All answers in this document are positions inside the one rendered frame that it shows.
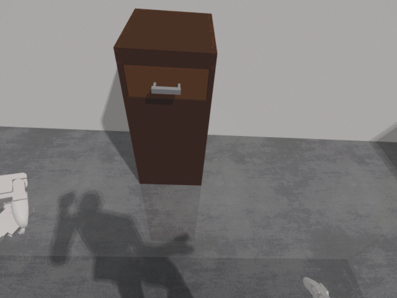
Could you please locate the drawer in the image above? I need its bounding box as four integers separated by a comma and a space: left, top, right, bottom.
123, 65, 209, 100

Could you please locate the cabinet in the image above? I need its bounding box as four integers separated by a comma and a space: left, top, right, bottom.
114, 9, 217, 186

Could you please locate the robot right hand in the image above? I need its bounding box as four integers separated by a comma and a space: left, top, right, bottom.
303, 277, 330, 298

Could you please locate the handle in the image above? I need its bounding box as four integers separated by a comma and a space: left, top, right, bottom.
151, 83, 181, 95

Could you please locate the robot left hand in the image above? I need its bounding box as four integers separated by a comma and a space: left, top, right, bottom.
0, 173, 34, 243

